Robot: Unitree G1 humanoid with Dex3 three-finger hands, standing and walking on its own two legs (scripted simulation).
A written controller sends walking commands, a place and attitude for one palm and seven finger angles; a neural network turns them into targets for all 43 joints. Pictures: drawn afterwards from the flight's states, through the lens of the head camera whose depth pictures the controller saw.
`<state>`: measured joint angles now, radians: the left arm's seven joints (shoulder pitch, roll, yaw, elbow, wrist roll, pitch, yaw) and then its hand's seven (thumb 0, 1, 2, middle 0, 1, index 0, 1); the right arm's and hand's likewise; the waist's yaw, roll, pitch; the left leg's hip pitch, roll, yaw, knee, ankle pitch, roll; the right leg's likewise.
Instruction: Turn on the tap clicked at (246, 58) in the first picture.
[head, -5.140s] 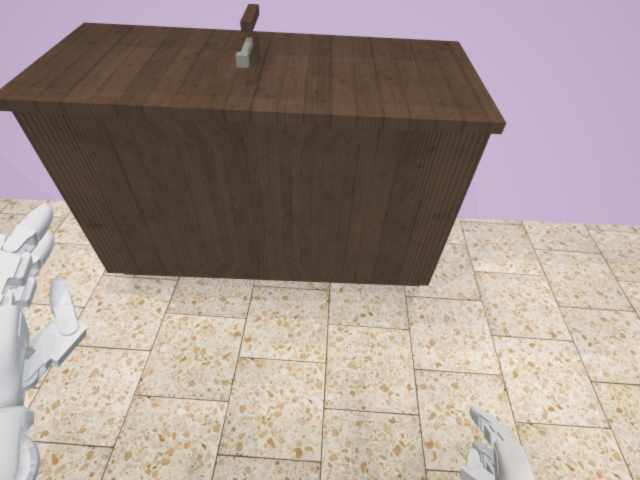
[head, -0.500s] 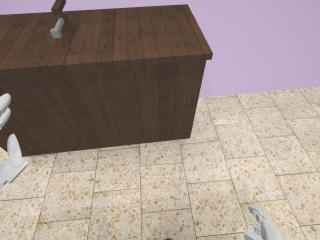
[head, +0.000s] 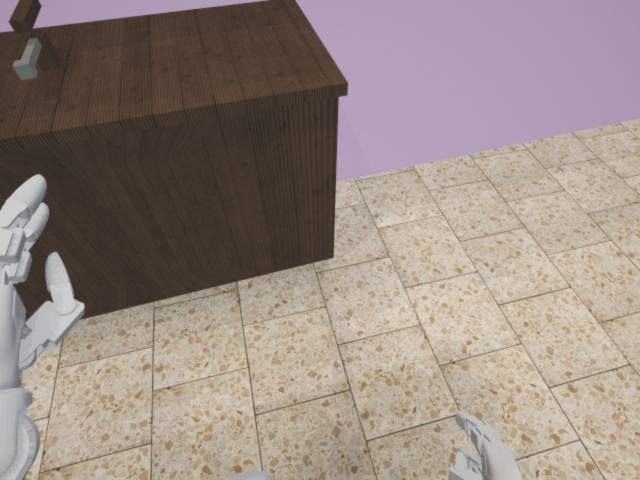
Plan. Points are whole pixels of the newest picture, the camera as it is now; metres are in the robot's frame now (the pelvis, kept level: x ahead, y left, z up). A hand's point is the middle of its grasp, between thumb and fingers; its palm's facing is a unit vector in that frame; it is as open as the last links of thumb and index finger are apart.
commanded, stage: take the last steps up to it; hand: left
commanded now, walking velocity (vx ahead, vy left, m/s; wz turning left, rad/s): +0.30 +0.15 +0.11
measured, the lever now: (25, 69) +0.80 +0.62 +0.09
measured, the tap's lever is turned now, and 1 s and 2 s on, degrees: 0 0 0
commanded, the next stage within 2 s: come to a stop and stand still in 1.88 s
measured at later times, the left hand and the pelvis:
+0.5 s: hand (61, 283) +0.25 +0.25 +0.18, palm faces +0.43 -0.79 -0.44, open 7.4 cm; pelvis +0.05 +0.01 +0.00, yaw +3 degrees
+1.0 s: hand (51, 186) +0.36 +0.30 +0.19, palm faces +0.40 -0.77 -0.49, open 7.4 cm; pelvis +0.16 +0.07 +0.00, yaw +2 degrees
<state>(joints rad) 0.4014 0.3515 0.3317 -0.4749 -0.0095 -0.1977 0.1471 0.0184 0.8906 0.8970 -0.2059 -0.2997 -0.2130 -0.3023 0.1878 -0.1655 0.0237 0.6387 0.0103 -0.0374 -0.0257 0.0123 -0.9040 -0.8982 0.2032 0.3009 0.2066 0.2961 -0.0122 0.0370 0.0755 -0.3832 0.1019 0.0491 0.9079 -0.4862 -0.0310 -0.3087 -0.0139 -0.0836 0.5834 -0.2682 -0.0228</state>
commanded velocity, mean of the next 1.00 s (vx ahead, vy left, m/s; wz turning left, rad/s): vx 0.30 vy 0.15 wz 0.06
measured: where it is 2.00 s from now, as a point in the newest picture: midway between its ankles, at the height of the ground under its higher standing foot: (265, 425)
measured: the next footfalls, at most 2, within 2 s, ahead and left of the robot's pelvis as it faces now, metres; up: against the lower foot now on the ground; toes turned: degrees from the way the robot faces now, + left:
left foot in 0.18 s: +0.07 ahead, +0.13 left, +0.00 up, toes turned +7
left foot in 0.76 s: +0.18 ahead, +0.20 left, +0.00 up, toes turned +13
